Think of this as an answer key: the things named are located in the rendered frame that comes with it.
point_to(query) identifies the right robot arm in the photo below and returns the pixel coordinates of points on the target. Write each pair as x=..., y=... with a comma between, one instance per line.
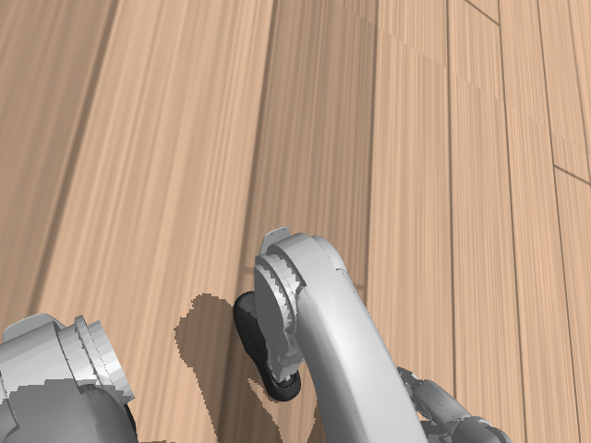
x=475, y=429

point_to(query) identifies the right robot hand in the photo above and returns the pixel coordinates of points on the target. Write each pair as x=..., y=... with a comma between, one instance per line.
x=435, y=404

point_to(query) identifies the right robot foot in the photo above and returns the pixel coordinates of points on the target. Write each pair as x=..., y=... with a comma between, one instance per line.
x=247, y=326

